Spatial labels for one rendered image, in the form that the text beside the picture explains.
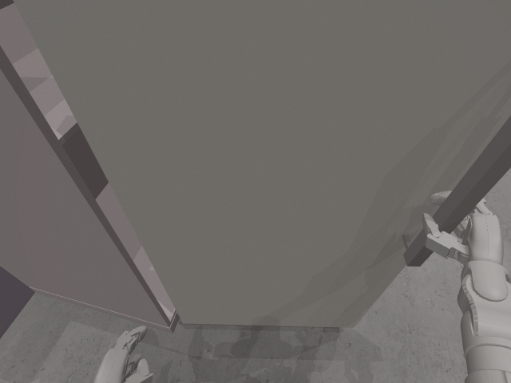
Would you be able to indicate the handle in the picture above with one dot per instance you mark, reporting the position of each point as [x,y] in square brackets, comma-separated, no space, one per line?
[485,172]

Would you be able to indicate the right robot hand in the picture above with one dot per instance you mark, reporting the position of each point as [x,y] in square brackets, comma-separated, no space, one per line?
[480,231]

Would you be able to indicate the left robot hand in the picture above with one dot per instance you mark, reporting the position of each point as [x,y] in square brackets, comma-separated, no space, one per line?
[117,366]

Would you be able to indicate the right robot forearm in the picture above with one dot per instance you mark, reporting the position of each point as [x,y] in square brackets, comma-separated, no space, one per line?
[485,301]

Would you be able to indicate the fridge door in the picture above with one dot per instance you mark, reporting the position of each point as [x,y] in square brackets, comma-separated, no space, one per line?
[270,154]

